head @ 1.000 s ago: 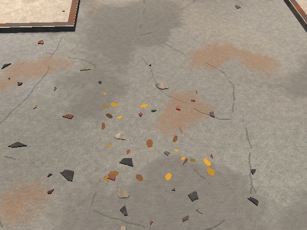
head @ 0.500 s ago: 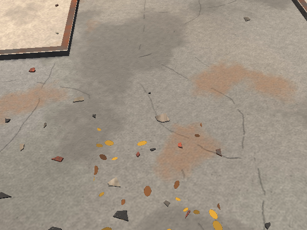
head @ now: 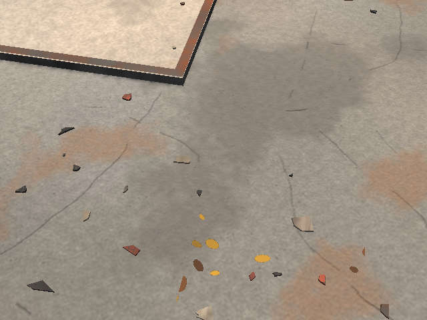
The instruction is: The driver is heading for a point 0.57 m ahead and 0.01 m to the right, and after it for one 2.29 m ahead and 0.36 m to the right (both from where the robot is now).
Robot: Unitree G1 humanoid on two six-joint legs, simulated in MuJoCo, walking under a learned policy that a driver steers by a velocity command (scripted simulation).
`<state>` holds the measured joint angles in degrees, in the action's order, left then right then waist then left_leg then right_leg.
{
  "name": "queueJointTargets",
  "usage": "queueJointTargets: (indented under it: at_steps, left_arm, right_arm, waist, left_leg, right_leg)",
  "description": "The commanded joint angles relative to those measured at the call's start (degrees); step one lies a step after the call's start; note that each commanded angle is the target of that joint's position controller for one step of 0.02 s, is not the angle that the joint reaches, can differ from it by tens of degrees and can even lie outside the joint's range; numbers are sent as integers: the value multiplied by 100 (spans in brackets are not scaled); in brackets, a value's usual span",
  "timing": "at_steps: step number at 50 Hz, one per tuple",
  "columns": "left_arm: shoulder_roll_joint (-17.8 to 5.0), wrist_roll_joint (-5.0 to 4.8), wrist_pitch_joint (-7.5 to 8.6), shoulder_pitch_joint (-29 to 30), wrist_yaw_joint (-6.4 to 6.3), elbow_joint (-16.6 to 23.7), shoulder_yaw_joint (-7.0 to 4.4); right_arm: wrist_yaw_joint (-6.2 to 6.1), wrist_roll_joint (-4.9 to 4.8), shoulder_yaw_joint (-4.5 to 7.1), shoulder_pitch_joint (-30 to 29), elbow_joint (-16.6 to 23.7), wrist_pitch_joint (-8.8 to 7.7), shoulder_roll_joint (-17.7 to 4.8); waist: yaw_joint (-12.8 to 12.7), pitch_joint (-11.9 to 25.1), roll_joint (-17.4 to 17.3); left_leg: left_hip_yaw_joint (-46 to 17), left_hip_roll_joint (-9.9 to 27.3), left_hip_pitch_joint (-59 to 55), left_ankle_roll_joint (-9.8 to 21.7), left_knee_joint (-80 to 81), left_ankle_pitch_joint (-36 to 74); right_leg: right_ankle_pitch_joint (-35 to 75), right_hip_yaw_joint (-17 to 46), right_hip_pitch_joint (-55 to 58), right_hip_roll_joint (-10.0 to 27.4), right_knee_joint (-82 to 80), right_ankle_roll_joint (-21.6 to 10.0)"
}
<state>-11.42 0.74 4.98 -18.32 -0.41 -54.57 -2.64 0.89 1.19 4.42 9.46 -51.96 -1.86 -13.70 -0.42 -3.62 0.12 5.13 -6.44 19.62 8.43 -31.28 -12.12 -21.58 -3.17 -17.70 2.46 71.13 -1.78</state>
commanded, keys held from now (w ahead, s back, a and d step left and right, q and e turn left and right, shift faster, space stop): w+q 0.08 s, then w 0.50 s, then e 0.42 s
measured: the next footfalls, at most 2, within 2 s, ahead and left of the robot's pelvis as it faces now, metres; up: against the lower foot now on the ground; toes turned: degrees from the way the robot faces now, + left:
right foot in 0.44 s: +0.43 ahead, -0.10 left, +0.00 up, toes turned +6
left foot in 0.94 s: +0.59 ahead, +0.09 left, +0.00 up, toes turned -1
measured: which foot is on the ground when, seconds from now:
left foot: down 0.00-0.46, up 0.48-0.92, down 0.94-1.00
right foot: up 0.00-0.42, down 0.44-0.94, up 0.96-1.00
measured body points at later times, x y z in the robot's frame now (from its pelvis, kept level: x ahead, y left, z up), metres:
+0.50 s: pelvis +0.29 -0.03 +0.00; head +0.32 -0.04 +0.45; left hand +0.43 +0.23 -0.10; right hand +0.29 -0.30 -0.14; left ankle +0.08 +0.03 -0.67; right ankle +0.39 -0.10 -0.73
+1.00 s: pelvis +0.47 +0.01 +0.00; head +0.50 +0.02 +0.45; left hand +0.49 +0.28 -0.14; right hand +0.62 -0.24 -0.10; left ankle +0.55 +0.09 -0.73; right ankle +0.39 -0.10 -0.68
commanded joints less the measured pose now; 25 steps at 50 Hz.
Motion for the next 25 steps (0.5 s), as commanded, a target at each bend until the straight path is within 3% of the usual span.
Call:
queueJointTargets:
  at_steps: [1, 3, 5, 11, 16, 18, 19, 21, 22, 23, 24, 25]
  left_arm:
    - [-636, 124, 43, 97, 28, 608, -124]
    - [-552, 220, -171, 52, 76, 658, -116]
    - [-520, 210, -268, 300, 114, 791, -103]
    - [-548, 148, -296, 1530, 179, 1212, -51]
    - [-567, 92, -216, 2313, 225, 1526, 22]
    - [-651, 78, -170, 2235, 225, 1579, 10]
    - [-711, 70, -148, 1922, 204, 1508, -14]
    - [-929, 45, -96, 704, 92, 1123, -127]
    - [-1076, 114, -41, -201, 18, 875, -194]
    - [-1602, 266, -19, -970, -54, 810, -308]
    - [-1773, 176, -109, -878, 25, 689, -387]
    - [-1325, 35, -155, -210, 93, 826, -294]
  right_arm:
    - [-102, -118, 126, 472, 106, -57, -583]
    - [-106, -147, 108, 581, 107, -179, -629]
    - [-99, -137, 141, 804, 78, -228, -804]
    - [-92, -116, 67, 1622, -60, -240, -705]
    - [-167, -29, 18, 1933, -133, -251, -759]
    - [-205, 3, 20, 1844, -142, -266, -848]
    - [-220, 10, 22, 1680, -119, -281, -898]
    - [-202, 38, 38, 1504, -124, -300, -1007]
    - [-177, 3, 15, 1450, -93, -314, -958]
    - [-140, -129, -91, 1729, 107, -340, -538]
    - [-121, -236, -65, 2289, 29, -325, -488]
    - [-150, -28, -27, 1953, -4, -276, -791]
  waist:
    - [-74, 167, 226]
    - [-172, 277, 41]
    - [-143, 266, -85]
    - [371, 130, -371]
    - [610, -35, -403]
    - [467, -75, -451]
    - [268, -11, -472]
    - [-271, 575, -426]
    - [-687, 1086, -223]
    - [-747, 1902, 619]
    - [-378, 2249, 1739]
    - [-174, 1307, 655]
  left_leg:
    - [-2325, 1696, -1260, 910, 1869, 1508]
    - [-1994, 1426, -998, 854, 1876, 2118]
    - [-1804, 1283, -938, 784, 1944, 2336]
    - [-1675, 1226, -1769, 296, 2011, 2787]
    - [-1725, 1468, -2529, 320, 1878, 3084]
    - [-1739, 1633, -2664, 273, 1728, 3526]
    - [-1647, 1640, -2596, 179, 1517, 4106]
    - [-1459, 1465, -2506, 19, 249, 5322]
    - [-1277, 1236, -1865, -60, -919, 4556]
    - [-963, 682, -544, -221, -2778, 2268]
    - [-854, -225, 837, -349, -4279, -1682]
    - [-1194, 250, 1345, -278, -4611, -1352]
  right_leg:
    - [402, 489, -1720, 406, -131, 150]
    - [435, 407, -1446, 426, -500, 322]
    - [774, 290, -1590, 432, -925, 438]
    - [2005, 147, -2176, 376, -2451, 383]
    - [2100, 22, -2205, 116, -3440, 136]
    - [1833, 45, -1866, 9, -3770, -54]
    - [1621, 29, -1375, -109, -3956, -169]
    - [1318, -94, 106, -491, -4281, -395]
    - [1509, 200, 1410, -161, -4486, -571]
    - [891, 2085, 2907, 1308, -4567, -979]
    - [1001, 4539, 3461, 2214, -5410, -1654]
    - [341, 4101, 2660, 1983, -5563, -1547]
Velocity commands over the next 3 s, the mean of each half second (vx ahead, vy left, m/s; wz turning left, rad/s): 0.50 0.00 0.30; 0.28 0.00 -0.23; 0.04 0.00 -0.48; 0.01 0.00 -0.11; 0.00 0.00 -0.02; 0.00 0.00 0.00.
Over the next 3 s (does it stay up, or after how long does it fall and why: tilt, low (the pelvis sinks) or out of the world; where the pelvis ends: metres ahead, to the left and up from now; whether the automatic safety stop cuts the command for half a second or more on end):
stays up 0.45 0.01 0.02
